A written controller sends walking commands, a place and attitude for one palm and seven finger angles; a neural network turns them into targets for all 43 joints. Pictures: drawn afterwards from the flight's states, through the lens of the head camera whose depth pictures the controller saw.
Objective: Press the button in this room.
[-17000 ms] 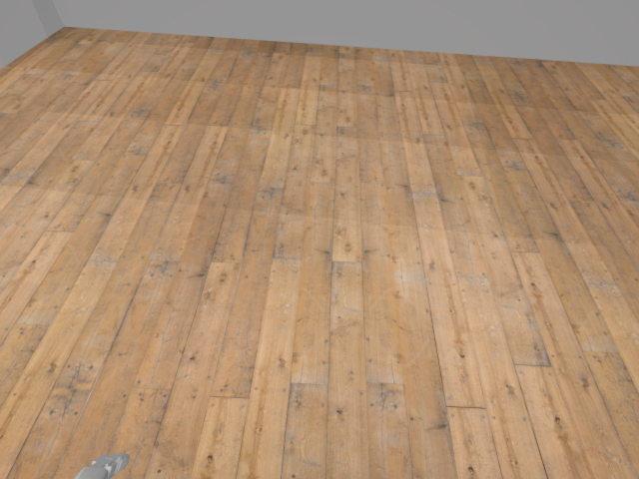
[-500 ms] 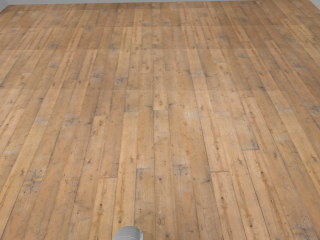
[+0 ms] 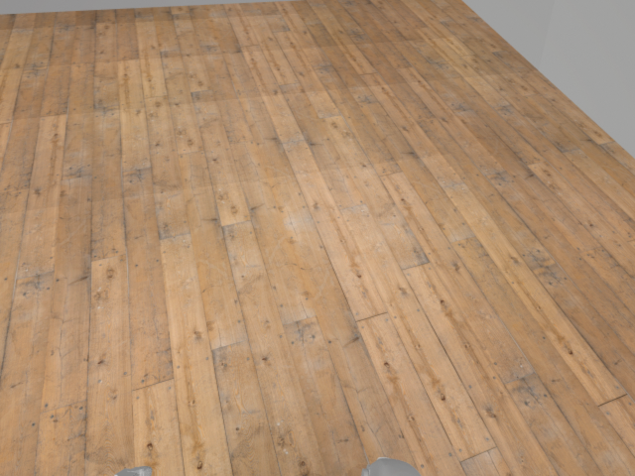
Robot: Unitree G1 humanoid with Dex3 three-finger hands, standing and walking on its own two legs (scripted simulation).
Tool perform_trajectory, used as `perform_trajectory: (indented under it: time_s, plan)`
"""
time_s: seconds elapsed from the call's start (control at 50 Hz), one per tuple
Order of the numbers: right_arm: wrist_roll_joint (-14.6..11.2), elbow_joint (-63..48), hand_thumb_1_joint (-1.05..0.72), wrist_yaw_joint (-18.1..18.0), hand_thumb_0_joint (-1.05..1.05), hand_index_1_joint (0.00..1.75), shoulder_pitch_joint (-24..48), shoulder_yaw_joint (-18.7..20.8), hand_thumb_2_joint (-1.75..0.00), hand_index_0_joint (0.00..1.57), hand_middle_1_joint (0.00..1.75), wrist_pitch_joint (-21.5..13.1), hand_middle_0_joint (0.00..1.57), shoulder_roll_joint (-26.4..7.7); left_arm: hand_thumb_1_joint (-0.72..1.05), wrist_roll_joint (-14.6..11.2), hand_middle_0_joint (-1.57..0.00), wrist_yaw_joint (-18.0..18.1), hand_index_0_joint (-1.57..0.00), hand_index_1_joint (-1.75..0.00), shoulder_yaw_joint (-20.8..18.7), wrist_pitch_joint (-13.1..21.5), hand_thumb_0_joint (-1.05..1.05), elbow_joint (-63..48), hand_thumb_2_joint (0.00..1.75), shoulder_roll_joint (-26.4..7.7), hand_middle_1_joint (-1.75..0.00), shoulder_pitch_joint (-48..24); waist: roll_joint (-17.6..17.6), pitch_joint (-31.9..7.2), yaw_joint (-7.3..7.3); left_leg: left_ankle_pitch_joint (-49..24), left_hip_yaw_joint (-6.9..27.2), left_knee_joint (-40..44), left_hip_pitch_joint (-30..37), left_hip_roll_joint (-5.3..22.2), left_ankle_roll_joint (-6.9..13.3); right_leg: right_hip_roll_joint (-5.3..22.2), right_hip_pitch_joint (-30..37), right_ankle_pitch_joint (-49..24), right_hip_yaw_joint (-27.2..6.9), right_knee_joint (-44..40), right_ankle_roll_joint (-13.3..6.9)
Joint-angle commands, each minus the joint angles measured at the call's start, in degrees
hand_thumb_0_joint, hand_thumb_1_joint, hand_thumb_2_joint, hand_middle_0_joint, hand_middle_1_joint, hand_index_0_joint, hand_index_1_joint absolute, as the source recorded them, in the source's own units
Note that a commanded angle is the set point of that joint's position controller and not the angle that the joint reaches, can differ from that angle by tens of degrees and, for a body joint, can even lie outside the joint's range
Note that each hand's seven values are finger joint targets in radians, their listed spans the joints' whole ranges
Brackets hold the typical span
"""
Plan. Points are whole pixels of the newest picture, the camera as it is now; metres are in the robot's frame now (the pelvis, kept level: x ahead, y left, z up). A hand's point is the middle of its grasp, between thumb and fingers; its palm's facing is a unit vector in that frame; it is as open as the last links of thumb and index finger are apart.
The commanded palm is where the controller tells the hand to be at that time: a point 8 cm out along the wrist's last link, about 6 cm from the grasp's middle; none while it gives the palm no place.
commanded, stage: turn or walk to find it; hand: left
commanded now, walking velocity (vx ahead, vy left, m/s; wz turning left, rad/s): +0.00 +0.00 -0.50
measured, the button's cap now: out of the picture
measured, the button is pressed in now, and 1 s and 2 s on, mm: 0 0 0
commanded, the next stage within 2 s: none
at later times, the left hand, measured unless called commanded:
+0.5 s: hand out of the picture +0.12 +0.15 -0.17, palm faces -0.20 -0.95 -0.22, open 7.4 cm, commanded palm none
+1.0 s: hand (242, 445) +0.18 +0.12 -0.17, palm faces -0.49 -0.84 -0.24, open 7.4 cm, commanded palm none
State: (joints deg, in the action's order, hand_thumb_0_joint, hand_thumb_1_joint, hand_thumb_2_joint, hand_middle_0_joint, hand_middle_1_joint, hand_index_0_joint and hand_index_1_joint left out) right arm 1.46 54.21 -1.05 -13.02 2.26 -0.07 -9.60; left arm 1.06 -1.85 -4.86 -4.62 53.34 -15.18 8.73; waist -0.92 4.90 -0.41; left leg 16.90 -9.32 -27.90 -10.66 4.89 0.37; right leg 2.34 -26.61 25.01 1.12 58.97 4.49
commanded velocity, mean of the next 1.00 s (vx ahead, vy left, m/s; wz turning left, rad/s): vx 0.00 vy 0.00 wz -0.50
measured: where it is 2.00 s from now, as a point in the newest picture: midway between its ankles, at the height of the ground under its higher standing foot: outside the picture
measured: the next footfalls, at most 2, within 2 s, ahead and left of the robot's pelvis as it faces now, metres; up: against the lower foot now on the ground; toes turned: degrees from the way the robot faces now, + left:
right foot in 0.14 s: +0.03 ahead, -0.14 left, +0.00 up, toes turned -11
left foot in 0.58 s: +0.08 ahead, +0.10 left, +0.00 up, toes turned -13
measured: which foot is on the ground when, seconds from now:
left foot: down 0.00-0.14, up 0.16-0.56, down 0.58-1.00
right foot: up 0.00-0.12, down 0.14-0.58, up 0.60-1.00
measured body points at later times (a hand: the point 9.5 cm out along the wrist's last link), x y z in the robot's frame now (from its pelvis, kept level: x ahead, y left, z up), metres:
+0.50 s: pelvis +0.00 -0.02 +0.00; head +0.04 -0.03 +0.44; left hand +0.13 +0.20 -0.15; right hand +0.03 -0.30 -0.14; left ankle +0.03 +0.11 -0.70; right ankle -0.01 -0.14 -0.74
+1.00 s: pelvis -0.01 -0.01 -0.01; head +0.03 -0.04 +0.44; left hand +0.20 +0.16 -0.15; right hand -0.11 -0.24 -0.16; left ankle +0.04 +0.11 -0.74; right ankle -0.08 -0.10 -0.72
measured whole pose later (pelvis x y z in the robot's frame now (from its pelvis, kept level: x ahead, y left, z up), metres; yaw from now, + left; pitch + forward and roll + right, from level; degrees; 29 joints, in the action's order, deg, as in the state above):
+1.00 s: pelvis -0.01 -0.01 -0.01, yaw -31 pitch +1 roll +0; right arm 1.5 55.5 -0.4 -14.0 3.8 0.4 -10.9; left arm 0.9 -1.7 -4.1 -3.8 53.3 -13.2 7.6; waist 0.8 5.6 1.1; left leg 18.4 -15.5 -32.8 -13.5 8.8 -1.4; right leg 3.0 -19.0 23.9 4.5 42.6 2.9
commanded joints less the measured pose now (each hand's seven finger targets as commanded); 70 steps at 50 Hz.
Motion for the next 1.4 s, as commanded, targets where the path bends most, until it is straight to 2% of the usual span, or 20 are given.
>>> perform_trajectory:
  time_s: [0.0,0.08,0.1,0.12,0.14,0.16,0.22,0.44,0.52,0.56,0.58,0.7,0.86,0.96,0.98,1.02,1.06,1.14,1.26,1.38]
  plan:
    - [0.04,-1.47,-0.9,-0.56,0.0,0.3,-4.42,3.92,-0.9,0.2,0.3,-0.42,0.2,-13.44,0.9,0.0,-0.2,-0.03,-0.2,-0.3,0.37,1.96,0.0,-5.97,0.9,-1.12,-0.3,-5.91,12.86,-5.54,3.66,-33.95,7.24,4.08,8.92,14.52,7.59,-0.23,-0.57,2.33,3.6,-10.66,-0.72]
    - [-0.27,-1.23,-0.9,-0.05,0.0,0.3,-3.24,4.35,-0.9,0.2,0.3,-0.06,0.2,-13.78,0.9,0.03,-0.2,0.36,-0.2,-0.3,0.12,3.09,0.0,-4.36,0.9,-2.61,-0.3,-1.0,11.18,-7.02,1.25,-31.04,3.49,-3.85,3.93,13.32,3.29,-1.85,12.43,-9.64,5.91,-29.42,-2.8]
    - [-0.64,-1.67,-0.9,0.12,0.0,0.3,-3.18,4.12,-0.9,0.2,0.3,-0.07,0.2,-12.84,0.9,0.21,-0.2,0.7,-0.2,-0.3,-0.35,3.81,0.0,-2.99,0.9,-5.27,-0.3,4.01,5.33,-9.56,-1.37,-24.81,0.84,-12.28,-1.64,11.67,0.1,1.61,22.58,-19.62,1.96,-36.75,-4.25]
    - [-0.89,-4.08,-0.9,0.34,0.0,0.3,-2.08,2.77,-0.9,0.2,0.3,0.07,0.2,-8.09,0.9,0.65,-0.2,1.65,-0.2,-0.3,-1.73,4.52,0.0,-1.69,0.9,-12.05,-0.3,7.87,-13.08,-10.66,-3.08,6.86,-2.42,-24.86,-19.58,4.74,-3.66,16.45,34.81,-41.08,-16.07,-37.74,-9.74]
    - [-0.92,-6.14,-0.9,-0.28,0.0,0.3,2.12,2.27,-0.9,0.2,0.3,0.89,0.2,-8.19,0.9,-0.51,-0.2,2.17,-0.2,-0.3,-1.66,4.12,0.0,-0.78,0.9,-13.09,-0.3,10.94,-12.6,-10.67,-4.9,21.0,4.23,-33.19,-22.93,1.36,-4.14,21.86,31.06,-57.67,-19.48,-35.03,-15.14]
    - [-1.02,-6.13,-0.9,-0.94,0.0,0.3,3.87,2.08,-0.9,0.2,0.3,1.64,0.2,-7.73,0.9,-0.45,-0.2,2.76,-0.2,-0.3,-2.29,3.9,0.0,-1.06,0.9,-12.65,-0.3,10.25,-16.12,-10.58,-4.91,20.16,8.92,-37.42,-23.08,1.46,-3.68,20.24,26.09,-50.59,-21.25,-37.09,-16.64]
    - [-0.39,-3.59,-0.9,-0.38,0.0,0.3,2.12,2.44,-0.9,0.2,0.3,2.08,0.2,-9.01,0.9,-0.25,-0.2,2.86,-0.2,-0.3,-1.1,3.32,0.0,-4.22,0.9,-8.33,-0.3,0.25,-6.04,-5.78,-0.35,8.52,9.42,-39.42,-22.24,2.38,-4.5,13.35,19.84,-33.53,-13.81,-37.93,-14.22]
    - [-0.98,-5.47,-0.9,-0.38,0.0,0.3,4.33,1.92,-0.9,0.2,0.3,1.11,0.2,-8.31,0.9,0.46,-0.2,2.27,-0.2,-0.3,-1.61,3.35,0.0,-3.78,0.9,-9.77,-0.3,1.43,-8.44,-6.82,-0.91,7.6,7.28,-18.79,-12.89,-1.82,-4.46,10.06,15.47,-29.93,-18.65,-37.26,-14.92]
    - [-1.28,-3.64,-0.9,-1.02,0.0,0.3,-2.97,1.91,-0.9,0.2,0.3,-0.09,0.2,-9.26,0.9,-0.25,-0.2,2.24,-0.2,-0.3,-1.46,2.64,0.0,-4.3,0.9,-8.56,-0.3,-1.47,-6.38,-9.04,2.87,-3.53,6.76,2.49,3.33,-2.26,-3.37,5.74,7.85,-26.9,-18.12,-30.23,-9.93]
    - [-0.44,-4.71,-0.9,-0.98,0.0,0.3,-3.41,3.28,-0.9,0.2,0.3,-0.55,0.2,-17.75,0.9,-0.53,-0.2,1.49,-0.2,-0.3,-0.39,2.3,0.0,-5.91,0.9,-3.01,-0.3,1.15,19.38,-8.11,2.24,-11.13,27.8,13.0,9.93,20.13,4.72,-5.93,-7.66,7.62,-4.27,-8.85,-3.32]
    - [-0.28,-5.23,-0.9,-0.98,0.0,0.3,-2.3,3.31,-0.9,0.2,0.3,-0.32,0.2,-18.12,0.9,0.11,-0.2,1.69,-0.2,-0.3,-0.56,1.83,0.0,-5.72,0.9,-4.29,-0.3,0.23,19.04,-7.39,2.88,-11.17,29.19,12.76,3.84,23.66,7.49,-3.53,-6.8,10.24,-5.77,1.09,-2.39]
    - [-0.25,-5.86,-0.9,-0.96,0.0,0.3,2.0,2.25,-0.9,0.2,0.3,-0.97,0.2,-11.39,0.9,0.17,-0.2,0.13,-0.2,-0.3,-1.15,1.48,0.0,-3.18,0.9,-3.06,-0.3,1.98,8.9,-4.59,0.17,-18.35,10.04,10.13,2.08,12.46,6.33,-0.55,-6.05,-2.78,-2.03,11.45,-0.23]
    - [-0.08,-2.21,-0.9,-0.5,0.0,0.3,-4.05,3.83,-0.9,0.2,0.3,-0.63,0.2,-12.48,0.9,0.04,-0.2,0.13,-0.2,-0.3,-0.1,1.63,0.0,-5.32,0.9,-0.89,-0.3,-3.87,10.37,-5.76,3.41,-25.86,6.66,6.91,7.54,16.06,8.07,1.05,-1.68,2.34,2.49,-6.5,-0.37]
    - [-0.13,-1.33,-0.9,0.06,0.0,0.3,-2.49,4.42,-0.9,0.2,0.3,-0.11,0.2,-13.3,0.9,-0.03,-0.2,0.57,-0.2,-0.3,-0.01,2.92,0.0,-3.99,0.9,-1.46,-0.3,0.43,11.69,-7.77,1.14,-27.33,1.57,-1.49,4.16,15.25,4.07,-1.26,10.32,-6.8,5.87,-26.09,-2.83]
    - [-0.43,-1.48,-0.9,0.26,0.0,0.3,-2.38,4.35,-0.9,0.2,0.3,0.0,0.2,-12.74,0.9,0.11,-0.2,0.82,-0.2,-0.3,-0.28,3.44,0.0,-3.05,0.9,-3.26,-0.3,3.78,7.8,-9.41,-0.6,-23.27,-0.6,-7.98,0.37,13.76,1.2,-0.44,17.91,-15.05,4.77,-34.6,-3.8]
    - [-0.79,-5.79,-0.9,0.45,0.0,0.3,1.35,2.2,-0.9,0.2,0.3,0.83,0.2,-6.52,0.9,-0.06,-0.2,2.22,-0.2,-0.3,-1.94,4.25,0.0,-1.46,0.9,-13.06,-0.3,9.3,-15.09,-9.37,-3.95,19.96,0.19,-30.37,-23.82,2.71,-4.65,21.67,28.46,-46.81,-21.62,-38.13,-13.86]
    - [-0.81,-5.72,-0.9,-0.66,0.0,0.3,3.88,2.46,-0.9,0.2,0.3,2.15,0.2,-7.88,0.9,-0.23,-0.2,3.03,-0.2,-0.3,-2.34,3.64,0.0,-1.97,0.9,-11.6,-0.3,6.24,-14.29,-6.25,-3.18,16.76,9.51,-39.38,-25.17,1.94,-3.67,18.68,21.2,-35.45,-21.96,-40.24,-16.58]
    - [-0.14,-2.4,-0.9,-0.13,0.0,0.3,0.06,2.41,-0.9,0.2,0.3,1.81,0.2,-8.42,0.9,-0.38,-0.2,2.77,-0.2,-0.3,-0.77,4.29,0.0,-3.57,0.9,-7.07,-0.3,0.78,-6.59,-7.8,0.35,5.45,8.58,-37.21,-22.89,2.05,-5.36,11.07,23.34,-42.46,-11.12,-36.49,-12.8]
    - [-0.42,-3.56,-0.9,-0.42,0.0,0.3,3.14,2.24,-0.9,0.2,0.3,1.99,0.2,-8.85,0.9,-0.21,-0.2,2.73,-0.2,-0.3,-0.94,4.39,0.0,-2.71,0.9,-7.79,-0.3,3.54,-6.51,-7.3,-0.57,5.18,9.11,-33.61,-22.35,0.57,-6.13,10.64,22.88,-42.44,-14.94,-36.96,-14.32]
    - [-0.28,-6.58,-0.9,0.57,0.0,0.3,7.86,1.96,-0.9,0.2,0.3,0.43,0.2,-9.02,0.9,0.31,-0.2,2.02,-0.2,-0.3,-1.53,5.0,0.0,-1.45,0.9,-8.8,-0.3,5.34,-7.47,-4.96,-2.31,7.68,7.93,-21.52,-19.68,-0.15,-5.25,11.03,20.99,-14.17,-22.65,-42.16,-16.35]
